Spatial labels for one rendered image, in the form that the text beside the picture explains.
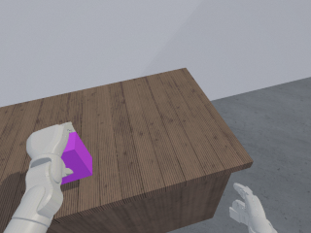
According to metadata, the left robot hand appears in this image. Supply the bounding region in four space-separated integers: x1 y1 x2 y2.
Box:
26 121 75 178

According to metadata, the sponge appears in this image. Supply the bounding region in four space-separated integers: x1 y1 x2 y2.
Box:
60 131 92 184

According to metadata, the right robot hand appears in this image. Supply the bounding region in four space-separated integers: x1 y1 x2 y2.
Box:
229 183 266 226

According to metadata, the table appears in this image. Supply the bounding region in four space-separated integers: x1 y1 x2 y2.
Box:
0 68 254 233

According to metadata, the robot left forearm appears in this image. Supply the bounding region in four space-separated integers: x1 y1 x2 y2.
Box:
3 153 63 233

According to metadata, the robot right forearm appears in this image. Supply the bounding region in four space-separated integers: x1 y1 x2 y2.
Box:
248 216 277 233

